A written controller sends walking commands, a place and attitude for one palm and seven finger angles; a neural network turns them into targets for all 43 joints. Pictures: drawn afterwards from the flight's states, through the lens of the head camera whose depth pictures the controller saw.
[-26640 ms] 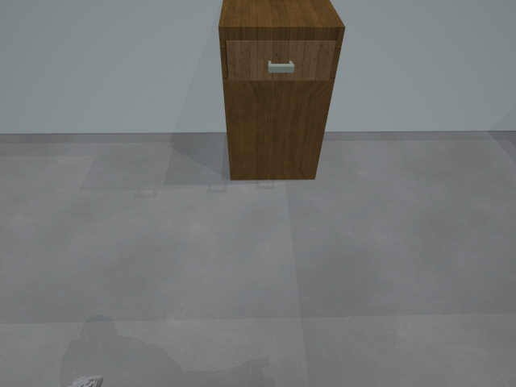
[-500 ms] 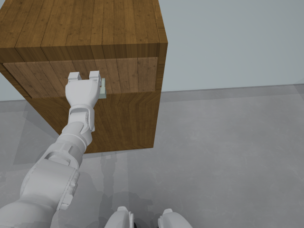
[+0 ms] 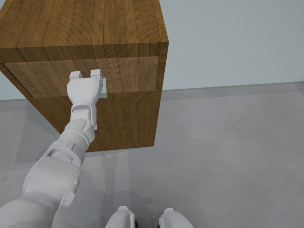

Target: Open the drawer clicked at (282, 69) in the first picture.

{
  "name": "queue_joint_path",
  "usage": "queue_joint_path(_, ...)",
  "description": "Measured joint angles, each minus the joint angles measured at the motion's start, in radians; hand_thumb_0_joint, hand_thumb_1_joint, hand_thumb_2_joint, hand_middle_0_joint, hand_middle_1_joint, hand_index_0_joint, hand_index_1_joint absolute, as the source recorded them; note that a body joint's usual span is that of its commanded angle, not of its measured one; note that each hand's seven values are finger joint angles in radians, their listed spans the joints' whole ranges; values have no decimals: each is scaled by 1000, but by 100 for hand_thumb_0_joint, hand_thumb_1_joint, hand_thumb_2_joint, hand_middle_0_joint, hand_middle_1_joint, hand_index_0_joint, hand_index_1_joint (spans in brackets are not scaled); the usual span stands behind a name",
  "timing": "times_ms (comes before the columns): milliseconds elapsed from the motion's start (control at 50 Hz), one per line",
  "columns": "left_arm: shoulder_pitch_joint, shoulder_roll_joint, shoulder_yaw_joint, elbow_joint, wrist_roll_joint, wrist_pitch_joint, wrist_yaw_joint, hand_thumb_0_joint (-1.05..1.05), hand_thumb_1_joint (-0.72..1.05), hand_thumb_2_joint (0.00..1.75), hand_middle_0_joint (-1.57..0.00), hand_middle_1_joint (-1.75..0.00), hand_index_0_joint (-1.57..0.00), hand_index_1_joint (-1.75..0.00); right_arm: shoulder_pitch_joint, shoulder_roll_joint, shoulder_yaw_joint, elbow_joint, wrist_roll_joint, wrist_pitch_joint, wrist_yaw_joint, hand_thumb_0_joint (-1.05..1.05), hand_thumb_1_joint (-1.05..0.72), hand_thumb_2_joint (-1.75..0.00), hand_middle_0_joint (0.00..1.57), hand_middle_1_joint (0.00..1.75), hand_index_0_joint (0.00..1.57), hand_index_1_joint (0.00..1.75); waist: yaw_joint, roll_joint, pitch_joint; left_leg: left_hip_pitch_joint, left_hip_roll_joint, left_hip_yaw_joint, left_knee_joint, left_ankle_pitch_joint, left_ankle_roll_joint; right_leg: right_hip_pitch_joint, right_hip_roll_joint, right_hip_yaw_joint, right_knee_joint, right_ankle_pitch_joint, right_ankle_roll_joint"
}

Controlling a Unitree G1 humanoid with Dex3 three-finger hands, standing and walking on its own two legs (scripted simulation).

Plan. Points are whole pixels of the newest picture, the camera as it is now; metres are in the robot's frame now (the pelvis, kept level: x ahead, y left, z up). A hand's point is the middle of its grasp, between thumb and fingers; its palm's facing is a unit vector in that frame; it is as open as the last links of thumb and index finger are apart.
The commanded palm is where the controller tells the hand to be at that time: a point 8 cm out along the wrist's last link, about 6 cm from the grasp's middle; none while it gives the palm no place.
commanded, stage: lift the fingers back up to retry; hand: left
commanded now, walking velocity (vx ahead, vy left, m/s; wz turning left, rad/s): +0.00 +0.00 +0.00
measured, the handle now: (90, 87) +0.54 +0.16 -0.01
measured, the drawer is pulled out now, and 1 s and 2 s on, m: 0.00 0.00 0.00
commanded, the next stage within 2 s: re-aim the fingers above the handle in 0.58 s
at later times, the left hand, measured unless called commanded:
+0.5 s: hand (85, 86) +0.49 +0.16 +0.05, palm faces -0.02 -0.06 -1.00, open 13.8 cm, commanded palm +0.46 +0.16 +0.10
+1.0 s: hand (79, 93) +0.47 +0.17 +0.05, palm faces -0.02 -0.04 -1.00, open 13.8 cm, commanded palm +0.45 +0.16 +0.10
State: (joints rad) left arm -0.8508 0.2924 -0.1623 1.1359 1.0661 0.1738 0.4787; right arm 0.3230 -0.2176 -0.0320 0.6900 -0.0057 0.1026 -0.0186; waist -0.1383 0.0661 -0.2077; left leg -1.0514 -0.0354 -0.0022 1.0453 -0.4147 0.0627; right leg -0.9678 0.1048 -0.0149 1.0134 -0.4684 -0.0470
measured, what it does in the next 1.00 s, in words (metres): stands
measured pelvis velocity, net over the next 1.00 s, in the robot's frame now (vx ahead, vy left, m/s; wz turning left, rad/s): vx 0.03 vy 0.00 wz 0.01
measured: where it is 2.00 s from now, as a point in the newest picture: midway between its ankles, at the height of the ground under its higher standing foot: outside the picture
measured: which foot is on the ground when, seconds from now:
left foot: down 0.00-1.00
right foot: down 0.00-1.00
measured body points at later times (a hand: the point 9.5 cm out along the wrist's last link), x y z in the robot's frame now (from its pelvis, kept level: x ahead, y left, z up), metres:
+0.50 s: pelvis +0.04 +0.00 +0.04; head +0.11 -0.01 +0.49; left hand +0.48 +0.16 +0.10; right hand +0.08 -0.26 -0.09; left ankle +0.03 +0.08 -0.66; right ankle +0.00 -0.10 -0.66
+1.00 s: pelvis +0.03 +0.00 +0.04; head +0.10 -0.01 +0.48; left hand +0.46 +0.17 +0.10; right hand +0.10 -0.26 -0.10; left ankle +0.03 +0.08 -0.66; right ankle +0.00 -0.10 -0.66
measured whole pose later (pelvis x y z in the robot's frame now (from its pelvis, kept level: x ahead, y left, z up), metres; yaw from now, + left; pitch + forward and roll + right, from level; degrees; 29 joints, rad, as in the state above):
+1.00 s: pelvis +0.03 +0.00 +0.04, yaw +1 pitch +17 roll -1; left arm -0.67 0.28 -0.18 0.96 1.06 0.11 0.41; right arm 0.29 -0.22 -0.06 0.68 0.01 0.18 -0.01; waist -0.07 0.05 -0.19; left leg -0.75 -0.04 0.00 0.83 -0.38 0.06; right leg -0.66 0.10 0.01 0.79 -0.43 -0.05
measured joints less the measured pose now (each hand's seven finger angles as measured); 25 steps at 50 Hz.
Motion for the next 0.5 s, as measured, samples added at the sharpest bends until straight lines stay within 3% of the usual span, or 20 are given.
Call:
queue_joint_path(140,38,6,22,-40,4,-41,-10,0,-49,30,-32,-122,-32,-121,17,2,-4,-1,3,2,-8,0,-90,-90,20,30,20,30,8,-1,5,73,3,6,-62,9,0,72,2,13,-65,15,0)
queue_joint_path(300,76,-4,4,-90,-14,-22,-31,0,-49,30,-32,-121,-32,-120,29,-2,-17,8,8,31,0,0,-90,-90,20,30,20,30,27,-2,12,179,1,8,-144,18,0,178,1,25,-153,30,-1)
queue_joint_path(500,157,-24,-5,-171,-11,-41,-70,0,-49,30,-32,-120,-32,-120,4,-9,-26,-9,15,71,6,0,-90,-90,20,30,20,30,56,-6,10,307,-2,16,-236,29,0,303,-3,43,-245,45,-2)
